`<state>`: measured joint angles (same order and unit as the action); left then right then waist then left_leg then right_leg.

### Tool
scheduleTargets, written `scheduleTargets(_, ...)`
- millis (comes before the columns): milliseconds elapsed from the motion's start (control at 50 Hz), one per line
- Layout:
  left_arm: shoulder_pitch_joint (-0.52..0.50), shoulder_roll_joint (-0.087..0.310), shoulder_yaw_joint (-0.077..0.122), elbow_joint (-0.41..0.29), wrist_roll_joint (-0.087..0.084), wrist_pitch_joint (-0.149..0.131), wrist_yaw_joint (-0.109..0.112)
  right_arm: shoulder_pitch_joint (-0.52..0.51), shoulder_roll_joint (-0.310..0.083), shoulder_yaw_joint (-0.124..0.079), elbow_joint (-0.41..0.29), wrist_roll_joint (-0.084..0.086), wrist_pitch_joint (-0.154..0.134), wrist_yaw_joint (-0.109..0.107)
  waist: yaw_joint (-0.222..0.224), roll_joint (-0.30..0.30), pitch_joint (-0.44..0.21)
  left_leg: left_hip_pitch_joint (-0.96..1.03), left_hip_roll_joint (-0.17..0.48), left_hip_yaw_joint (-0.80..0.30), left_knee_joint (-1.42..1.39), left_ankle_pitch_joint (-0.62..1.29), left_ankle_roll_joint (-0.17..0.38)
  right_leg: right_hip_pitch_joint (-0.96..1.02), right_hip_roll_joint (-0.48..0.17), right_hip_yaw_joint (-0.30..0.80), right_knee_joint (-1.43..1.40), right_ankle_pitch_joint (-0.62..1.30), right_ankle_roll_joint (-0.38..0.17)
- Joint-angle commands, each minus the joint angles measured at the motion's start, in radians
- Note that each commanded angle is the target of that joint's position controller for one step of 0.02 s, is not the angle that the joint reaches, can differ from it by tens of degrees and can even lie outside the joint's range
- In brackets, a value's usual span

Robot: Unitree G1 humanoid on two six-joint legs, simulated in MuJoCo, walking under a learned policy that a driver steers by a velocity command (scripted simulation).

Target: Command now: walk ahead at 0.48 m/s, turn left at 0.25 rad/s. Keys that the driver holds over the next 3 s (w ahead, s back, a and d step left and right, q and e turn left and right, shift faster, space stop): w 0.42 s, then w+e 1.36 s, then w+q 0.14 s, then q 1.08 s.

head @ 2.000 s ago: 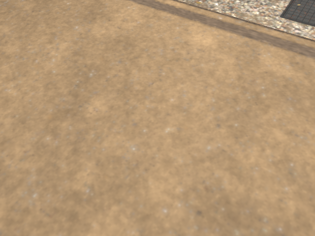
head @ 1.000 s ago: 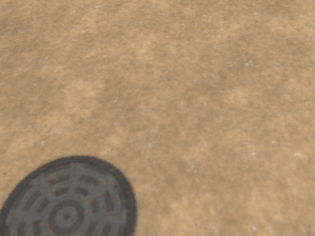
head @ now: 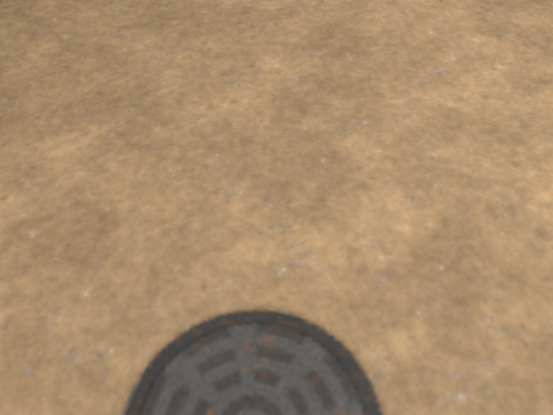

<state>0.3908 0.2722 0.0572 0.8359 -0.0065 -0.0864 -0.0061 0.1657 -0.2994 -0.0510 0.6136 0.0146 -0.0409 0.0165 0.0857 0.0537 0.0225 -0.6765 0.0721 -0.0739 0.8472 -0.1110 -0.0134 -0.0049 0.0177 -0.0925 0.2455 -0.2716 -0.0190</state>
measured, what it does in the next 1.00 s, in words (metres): walks ahead: left foot, then right foot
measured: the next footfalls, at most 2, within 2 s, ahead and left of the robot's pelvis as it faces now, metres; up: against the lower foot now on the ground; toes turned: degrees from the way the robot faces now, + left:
left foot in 0.16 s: +0.27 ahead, +0.14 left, +0.00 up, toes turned +2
right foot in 0.70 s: +0.58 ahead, -0.09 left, +0.00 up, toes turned -5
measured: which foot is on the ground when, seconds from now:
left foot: up 0.00-0.14, down 0.16-0.70, up 0.72-1.00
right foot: down 0.00-0.18, up 0.20-0.68, down 0.70-1.00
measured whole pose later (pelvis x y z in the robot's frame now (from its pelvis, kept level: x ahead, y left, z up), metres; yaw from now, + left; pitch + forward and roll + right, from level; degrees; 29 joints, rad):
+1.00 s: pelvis +0.57 -0.02 +0.00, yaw -14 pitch +2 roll +1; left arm 0.34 0.29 0.05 0.72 -0.02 -0.05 0.00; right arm 0.09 -0.31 -0.04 0.67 -0.02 -0.09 0.00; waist 0.06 0.03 0.04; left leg -0.65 0.08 -0.11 0.77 -0.09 -0.07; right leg -0.17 0.12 0.12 0.33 -0.18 -0.10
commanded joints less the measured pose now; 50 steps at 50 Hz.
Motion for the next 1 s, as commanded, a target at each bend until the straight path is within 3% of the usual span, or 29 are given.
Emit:
scheduleTargets(20, -0.036, 0.184, 0.035, -0.050, -0.017, -0.009, 0.005, -0.139, -0.005, 0.014, -0.100, 0.000, -0.031, 0.022, -0.002, -0.118, 0.069, 0.032, -0.007, 0.071, -0.170, 0.099, 0.008, -0.055, -0.239, 0.112, -0.113, 0.328, -0.162)
scheduleTargets(60, 0.000, 0.201, 0.037, -0.026, -0.025, 0.001, 0.004, -0.179, -0.019, 0.010, -0.117, 0.008, -0.035, 0.032, -0.004, -0.127, 0.078, 0.058, -0.018, 0.078, -0.238, 0.081, 0.033, -0.002, -0.272, 0.113, -0.103, 0.383, -0.154)
scheduleTargets(100, 0.007, 0.220, 0.040, -0.013, -0.029, 0.015, 0.006, -0.169, -0.053, -0.004, -0.121, 0.006, -0.038, 0.037, -0.039, -0.143, 0.052, 0.126, -0.051, 0.098, -0.289, 0.020, 0.070, 0.063, -0.290, 0.097, -0.034, 0.587, -0.136)
scheduleTargets(120, 0.005, 0.233, 0.041, -0.009, -0.029, 0.021, 0.009, -0.111, -0.081, -0.018, -0.108, 0.002, -0.036, 0.035, -0.083, -0.159, 0.001, 0.228, -0.080, 0.118, -0.306, 0.001, 0.093, 0.081, -0.286, 0.078, 0.050, 0.766, -0.122)
scheduleTargets(140, -0.007, 0.232, 0.038, -0.007, -0.028, 0.029, 0.012, 0.025, -0.116, -0.040, -0.069, 0.001, -0.032, 0.029, -0.166, -0.153, -0.082, 0.420, -0.111, 0.141, -0.349, 0.039, 0.125, 0.050, -0.257, 0.037, 0.212, 0.893, -0.099)
scheduleTargets(160, -0.004, 0.211, 0.026, -0.017, -0.018, 0.027, 0.018, 0.178, -0.163, -0.064, -0.026, 0.001, -0.023, 0.016, -0.237, -0.140, -0.177, 0.683, -0.071, 0.092, -0.326, 0.062, 0.155, -0.099, -0.220, 0.013, 0.422, 0.795, -0.064)
scheduleTargets(180, 0.069, 0.099, -0.012, -0.067, 0.007, 0.014, 0.012, 0.298, -0.273, -0.087, -0.008, -0.023, -0.016, 0.002, -0.218, 0.083, -0.348, 1.088, 0.208, -0.335, -0.317, -0.047, 0.283, -0.481, -0.091, -0.008, 0.831, 0.287, -0.003)
scheduleTargets(200, 0.081, 0.091, -0.022, -0.051, 0.002, -0.008, 0.005, 0.303, -0.232, -0.071, -0.010, -0.009, -0.017, 0.002, -0.203, 0.167, -0.478, 1.125, 0.327, -0.691, -0.484, -0.128, 0.359, -0.614, 0.006, 0.153, 1.030, -0.288, 0.009)
scheduleTargets(220, -0.005, 0.181, 0.007, -0.079, -0.032, -0.019, -0.003, 0.241, -0.171, -0.049, -0.007, -0.008, -0.022, 0.008, -0.204, 0.105, -0.323, 1.017, 0.291, -0.570, -0.514, -0.160, 0.315, -0.716, -0.055, 0.196, 1.090, -0.256, -0.001)
scheduleTargets(240, -0.079, 0.176, 0.003, -0.103, -0.044, -0.026, -0.004, 0.183, -0.143, -0.040, -0.005, -0.005, -0.025, 0.009, -0.180, 0.069, -0.188, 0.866, 0.245, -0.413, -0.532, -0.091, 0.287, -0.735, -0.100, 0.165, 1.057, -0.177, -0.010)
scheduleTargets(260, -0.106, 0.159, 0.002, -0.106, -0.029, -0.026, -0.001, 0.128, -0.119, -0.033, 0.001, -0.008, -0.030, 0.012, -0.143, 0.009, -0.109, 0.731, 0.199, -0.315, -0.561, -0.012, 0.268, -0.712, -0.133, 0.151, 0.991, -0.106, -0.005)
scheduleTargets(280, -0.096, 0.157, 0.007, -0.099, -0.015, -0.016, 0.001, 0.089, -0.090, -0.025, -0.001, -0.015, -0.037, 0.015, -0.107, 0.020, -0.076, 0.635, 0.163, -0.246, -0.595, 0.054, 0.256, -0.655, -0.162, 0.158, 0.941, -0.052, 0.000)
scheduleTargets(360, -0.074, 0.104, -0.003, -0.089, -0.003, 0.021, 0.001, 0.058, -0.101, -0.031, 0.032, -0.012, -0.066, 0.013, -0.053, 0.020, -0.026, 0.484, 0.138, -0.133, -0.702, 0.143, 0.281, -0.595, -0.176, 0.147, 0.843, 0.050, 0.044)
scheduleTargets(420, -0.192, 0.093, -0.010, -0.126, 0.006, 0.019, 0.000, 0.090, -0.115, -0.035, 0.066, -0.014, -0.066, 0.001, -0.083, -0.003, 0.022, 0.493, 0.110, -0.059, -0.725, 0.163, 0.264, -0.649, -0.173, 0.143, 0.652, 0.216, 0.061)
scheduleTargets(460, -0.251, 0.076, -0.018, -0.134, -0.002, 0.011, -0.012, 0.101, -0.131, -0.037, 0.080, -0.015, -0.062, -0.006, -0.108, 0.001, 0.036, 0.501, 0.092, 0.008, -0.733, 0.143, 0.235, -0.618, -0.150, 0.122, 0.505, 0.341, 0.053)
scheduleTargets(560, -0.380, 0.087, -0.021, -0.187, -0.018, 0.006, -0.039, 0.181, -0.165, -0.048, 0.143, -0.007, -0.053, -0.011, -0.161, -0.015, 0.071, 0.649, 0.162, 0.059, -0.719, 0.102, 0.207, -0.643, -0.111, 0.129, 0.352, 0.373, 0.005)
scheduleTargets(600, -0.401, 0.095, -0.018, -0.209, -0.014, 0.006, -0.051, 0.184, -0.169, -0.053, 0.158, -0.002, -0.041, -0.016, -0.158, -0.018, 0.070, 0.738, 0.190, 0.073, -0.673, 0.160, 0.188, -0.672, -0.098, 0.126, 0.327, 0.292, -0.025)
scheduleTargets(640, -0.366, 0.112, -0.009, -0.217, -0.008, 0.008, -0.058, 0.167, -0.183, -0.058, 0.160, -0.002, -0.026, -0.023, -0.129, 0.004, 0.034, 0.787, 0.193, 0.102, -0.578, 0.400, 0.161, -0.606, -0.060, 0.083, 0.317, 0.192, -0.057)
scheduleTargets(660, -0.299, 0.136, 0.005, -0.207, -0.007, 0.012, -0.056, 0.153, -0.194, -0.061, 0.156, -0.005, -0.018, -0.028, -0.090, 0.019, -0.023, 0.794, 0.179, 0.127, -0.470, 0.593, 0.142, -0.502, -0.021, 0.046, 0.318, 0.157, -0.077)
scheduleTargets(680, -0.159, 0.176, 0.031, -0.173, -0.007, 0.016, -0.050, 0.141, -0.187, -0.057, 0.147, -0.008, -0.007, -0.036, -0.017, 0.004, -0.109, 0.749, 0.135, 0.176, -0.272, 0.712, 0.110, -0.313, 0.030, 0.013, 0.294, 0.174, -0.103)
scheduleTargets(700, 0.000, 0.251, 0.061, -0.146, -0.013, 0.023, -0.037, 0.166, -0.157, -0.041, 0.122, -0.026, -0.007, -0.048, 0.039, -0.080, -0.221, 0.540, 0.091, 0.200, 0.019, 0.508, 0.068, -0.016, -0.064, 0.181, 0.312, 0.231, -0.156)
scheduleTargets(720, 0.024, 0.350, 0.080, -0.150, -0.018, 0.022, -0.036, 0.287, -0.028, 0.002, 0.081, -0.045, -0.033, -0.031, -0.052, -0.346, -0.327, 0.086, -0.125, 0.149, 0.389, -0.315, -0.012, 0.341, -0.310, 0.747, 0.211, 0.032, -0.359)
scheduleTargets(740, 0.048, 0.249, 0.054, -0.163, -0.022, 0.019, -0.036, 0.218, -0.105, -0.007, 0.093, -0.019, -0.067, -0.015, 0.012, -0.251, -0.405, -0.042, -0.127, -0.041, 0.509, -0.456, -0.003, 0.415, -0.341, 0.933, 0.074, -0.105, -0.371)
scheduleTargets(760, 0.006, 0.212, 0.044, -0.166, -0.012, 0.016, -0.032, 0.124, -0.153, -0.019, 0.062, 0.018, -0.088, -0.003, 0.024, -0.199, -0.262, -0.115, -0.076, -0.049, 0.511, -0.376, 0.016, 0.322, -0.317, 0.789, 0.055, -0.066, -0.322)
scheduleTargets(780, -0.045, 0.200, 0.042, -0.177, -0.009, 0.014, -0.028, 0.069, -0.141, -0.012, 0.046, 0.013, -0.100, -0.007, 0.002, -0.098, -0.180, -0.100, -0.033, -0.036, 0.448, -0.299, 0.027, 0.192, -0.277, 0.678, 0.056, 0.028, -0.294)
scheduleTargets(800, -0.096, 0.178, 0.035, -0.188, -0.006, 0.015, -0.025, 0.037, -0.139, -0.015, 0.040, -0.010, -0.103, -0.014, -0.030, -0.047, -0.111, -0.061, -0.004, -0.026, 0.359, -0.252, 0.022, 0.062, -0.243, 0.591, 0.046, 0.158, -0.278)
scheduleTargets(840, -0.137, 0.156, 0.027, -0.212, 0.008, 0.015, -0.019, 0.056, -0.134, -0.021, 0.032, -0.028, -0.087, -0.017, -0.081, -0.089, -0.090, 0.042, 0.017, -0.031, 0.277, -0.208, 0.005, -0.067, -0.202, 0.521, 0.008, 0.304, -0.279)
scheduleTargets(880, -0.134, 0.163, 0.030, -0.209, 0.000, 0.014, -0.009, 0.071, -0.108, -0.015, 0.036, -0.033, -0.068, -0.019, -0.097, -0.095, -0.072, 0.063, 0.017, -0.011, 0.202, -0.192, -0.026, -0.141, -0.185, 0.462, -0.014, 0.375, -0.288)
scheduleTargets(1000, -0.063, 0.198, 0.043, -0.176, -0.015, 0.030, 0.022, -0.135, -0.053, 0.006, -0.010, -0.027, -0.066, -0.014, -0.030, -0.124, -0.018, 0.146, -0.052, 0.015, -0.208, 0.159, -0.069, -0.252, -0.094, 0.361, -0.009, 0.284, -0.206)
